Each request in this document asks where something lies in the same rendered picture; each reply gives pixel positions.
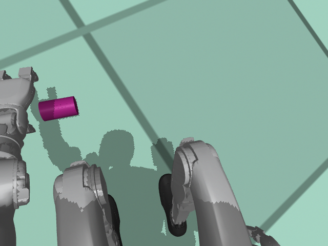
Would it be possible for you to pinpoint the can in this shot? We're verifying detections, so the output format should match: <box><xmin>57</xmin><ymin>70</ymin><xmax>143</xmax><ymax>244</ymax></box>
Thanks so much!
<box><xmin>38</xmin><ymin>96</ymin><xmax>78</xmax><ymax>121</ymax></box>

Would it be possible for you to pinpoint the right robot foot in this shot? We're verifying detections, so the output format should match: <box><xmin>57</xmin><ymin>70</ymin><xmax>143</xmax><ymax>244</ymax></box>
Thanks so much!
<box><xmin>158</xmin><ymin>174</ymin><xmax>187</xmax><ymax>237</ymax></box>

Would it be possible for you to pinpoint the left robot hand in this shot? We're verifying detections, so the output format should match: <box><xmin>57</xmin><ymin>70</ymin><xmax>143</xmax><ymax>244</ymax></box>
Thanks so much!
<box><xmin>0</xmin><ymin>67</ymin><xmax>38</xmax><ymax>134</ymax></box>

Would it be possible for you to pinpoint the left robot foot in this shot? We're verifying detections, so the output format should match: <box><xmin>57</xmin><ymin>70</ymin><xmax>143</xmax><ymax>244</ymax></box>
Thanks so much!
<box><xmin>108</xmin><ymin>194</ymin><xmax>122</xmax><ymax>246</ymax></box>

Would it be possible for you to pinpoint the right robot hand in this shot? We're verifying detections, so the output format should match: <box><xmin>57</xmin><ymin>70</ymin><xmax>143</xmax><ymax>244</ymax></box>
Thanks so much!
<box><xmin>246</xmin><ymin>225</ymin><xmax>280</xmax><ymax>246</ymax></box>

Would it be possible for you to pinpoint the left robot arm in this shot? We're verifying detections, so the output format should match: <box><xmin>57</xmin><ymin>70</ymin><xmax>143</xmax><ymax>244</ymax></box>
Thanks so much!
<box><xmin>0</xmin><ymin>105</ymin><xmax>30</xmax><ymax>246</ymax></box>

